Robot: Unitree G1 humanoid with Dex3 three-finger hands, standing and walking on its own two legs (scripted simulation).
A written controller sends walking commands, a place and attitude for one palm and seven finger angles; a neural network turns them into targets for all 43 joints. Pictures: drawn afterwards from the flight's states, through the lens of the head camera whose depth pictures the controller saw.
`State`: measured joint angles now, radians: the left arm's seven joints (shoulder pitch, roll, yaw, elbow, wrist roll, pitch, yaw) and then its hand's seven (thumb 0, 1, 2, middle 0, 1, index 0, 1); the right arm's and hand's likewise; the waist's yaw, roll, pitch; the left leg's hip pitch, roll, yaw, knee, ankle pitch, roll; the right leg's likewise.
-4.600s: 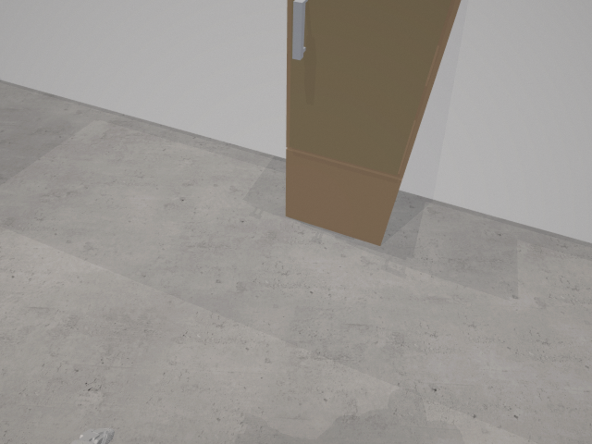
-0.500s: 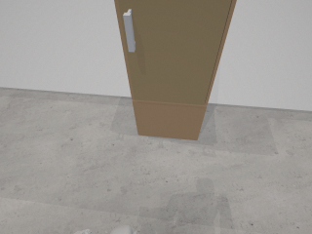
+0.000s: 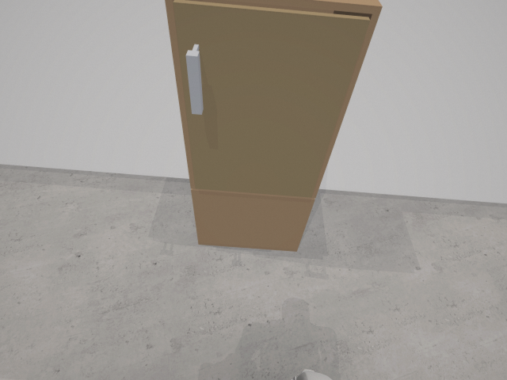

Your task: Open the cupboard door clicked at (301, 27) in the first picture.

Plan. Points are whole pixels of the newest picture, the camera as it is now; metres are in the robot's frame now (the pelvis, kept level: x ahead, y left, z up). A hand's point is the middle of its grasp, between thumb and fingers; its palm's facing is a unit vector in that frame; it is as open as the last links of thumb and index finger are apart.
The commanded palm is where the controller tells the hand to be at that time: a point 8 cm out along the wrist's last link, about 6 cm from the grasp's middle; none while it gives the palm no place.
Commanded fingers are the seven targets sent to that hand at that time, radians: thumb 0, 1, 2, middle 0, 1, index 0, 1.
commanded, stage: take the last steps up to it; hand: left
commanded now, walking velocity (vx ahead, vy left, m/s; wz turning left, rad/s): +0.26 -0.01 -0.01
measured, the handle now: (196, 79) +0.74 +0.17 +0.08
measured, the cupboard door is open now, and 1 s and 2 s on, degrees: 0 0 0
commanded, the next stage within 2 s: come to a stop and stand still in 0.30 s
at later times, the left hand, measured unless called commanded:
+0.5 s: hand out of the picture +0.16 +0.15 -0.20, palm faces +0.08 -0.98 -0.16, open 7.2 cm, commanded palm none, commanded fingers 0.00 0.90 0.90 -0.20 -0.30 -0.20 -0.30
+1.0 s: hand (183, 378) +0.16 +0.12 -0.17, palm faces +0.05 -0.97 -0.25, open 7.3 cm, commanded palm none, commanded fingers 0.00 0.90 0.90 -0.20 -0.30 -0.20 -0.30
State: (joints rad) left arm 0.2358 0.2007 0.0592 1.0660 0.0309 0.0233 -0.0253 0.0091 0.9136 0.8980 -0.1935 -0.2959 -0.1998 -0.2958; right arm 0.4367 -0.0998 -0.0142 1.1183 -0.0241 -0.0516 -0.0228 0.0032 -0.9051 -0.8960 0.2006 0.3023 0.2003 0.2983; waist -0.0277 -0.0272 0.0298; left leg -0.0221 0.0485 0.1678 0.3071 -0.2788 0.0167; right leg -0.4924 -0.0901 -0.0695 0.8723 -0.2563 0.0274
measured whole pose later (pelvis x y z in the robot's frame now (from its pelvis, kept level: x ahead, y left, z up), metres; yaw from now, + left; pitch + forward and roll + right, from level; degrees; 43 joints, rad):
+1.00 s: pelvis +0.14 -0.06 -0.01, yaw +0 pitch -1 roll +1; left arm 0.28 0.16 0.02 1.04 0.03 0.01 0.02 0.00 0.91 0.90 -0.20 -0.30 -0.20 -0.30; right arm 0.21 -0.20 -0.06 1.07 -0.02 0.07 0.01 0.00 -0.91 -0.90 0.20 0.30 0.20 0.30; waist 0.02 0.03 0.01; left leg -0.39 0.05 0.06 0.73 -0.35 -0.01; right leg -0.22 -0.05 -0.06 0.52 -0.28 -0.01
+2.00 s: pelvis +0.13 -0.03 -0.01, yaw +1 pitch -2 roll +0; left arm 0.29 0.17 -0.01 1.07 0.02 0.00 0.03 0.01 0.91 0.90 -0.20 -0.30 -0.20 -0.30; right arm 0.31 -0.16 0.00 1.04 -0.01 0.00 -0.02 0.01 -0.93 -0.90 0.20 0.30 0.20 0.30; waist -0.01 0.01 0.01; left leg -0.20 0.02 0.07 0.53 -0.29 0.01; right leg -0.23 -0.08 -0.07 0.54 -0.27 0.04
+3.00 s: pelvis +0.19 -0.01 -0.02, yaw +2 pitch -1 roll +0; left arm 0.37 0.13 0.02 1.09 0.02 0.02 0.04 0.01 0.91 0.90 -0.20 -0.30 -0.20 -0.30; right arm 0.22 -0.15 -0.01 1.04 -0.01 -0.02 -0.04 0.02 -0.94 -0.90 0.20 0.30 0.20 0.30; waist 0.03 -0.05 0.03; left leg -0.29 0.03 0.12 0.55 -0.24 0.03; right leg -0.17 -0.08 -0.05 0.56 -0.36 0.03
